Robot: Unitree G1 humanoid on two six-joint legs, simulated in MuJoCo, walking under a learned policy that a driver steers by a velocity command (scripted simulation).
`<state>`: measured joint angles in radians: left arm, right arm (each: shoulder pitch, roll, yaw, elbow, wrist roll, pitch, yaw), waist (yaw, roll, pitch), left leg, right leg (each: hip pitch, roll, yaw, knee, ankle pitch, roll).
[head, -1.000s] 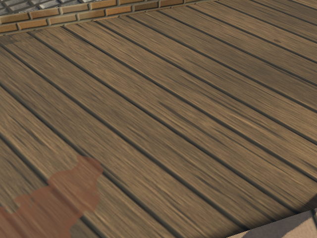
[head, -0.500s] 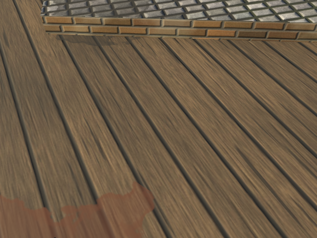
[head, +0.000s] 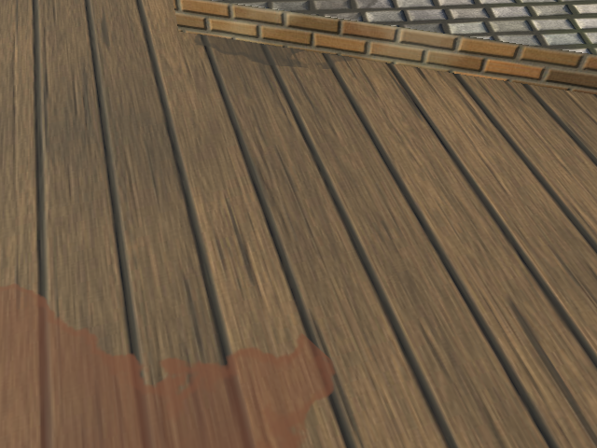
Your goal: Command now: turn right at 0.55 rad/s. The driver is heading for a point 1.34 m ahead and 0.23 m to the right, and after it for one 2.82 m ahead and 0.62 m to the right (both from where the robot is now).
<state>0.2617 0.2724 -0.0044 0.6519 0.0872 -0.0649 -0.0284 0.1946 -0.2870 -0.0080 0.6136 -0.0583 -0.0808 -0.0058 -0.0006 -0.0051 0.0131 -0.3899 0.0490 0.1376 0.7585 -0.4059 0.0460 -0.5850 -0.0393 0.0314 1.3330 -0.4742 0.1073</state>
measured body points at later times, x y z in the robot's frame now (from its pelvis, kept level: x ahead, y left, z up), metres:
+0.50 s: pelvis -0.01 -0.07 +0.01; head +0.00 -0.09 +0.45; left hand +0.21 +0.09 -0.08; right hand +0.04 -0.38 -0.08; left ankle +0.01 +0.08 -0.61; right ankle -0.06 -0.12 -0.71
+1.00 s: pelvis -0.02 +0.03 +0.02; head -0.01 +0.03 +0.47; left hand +0.12 +0.34 -0.05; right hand +0.15 -0.22 -0.07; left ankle -0.03 +0.13 -0.71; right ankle -0.06 -0.12 -0.71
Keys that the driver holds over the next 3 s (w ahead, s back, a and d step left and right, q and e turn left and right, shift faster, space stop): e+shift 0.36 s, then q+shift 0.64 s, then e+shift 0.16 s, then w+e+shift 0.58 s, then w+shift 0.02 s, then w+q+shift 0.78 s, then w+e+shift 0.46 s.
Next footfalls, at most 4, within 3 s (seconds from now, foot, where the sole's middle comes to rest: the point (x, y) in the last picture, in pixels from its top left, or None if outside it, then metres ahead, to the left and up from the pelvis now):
0.14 right None -0.02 -0.13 -0.75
0.58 left None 0.02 0.09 -0.74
0.98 left None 0.01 0.13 -0.75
1.94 right None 0.37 -0.18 -0.92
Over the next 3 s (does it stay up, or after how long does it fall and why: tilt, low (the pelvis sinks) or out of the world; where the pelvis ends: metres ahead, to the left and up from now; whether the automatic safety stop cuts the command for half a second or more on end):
stays up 1.22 -0.17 -0.15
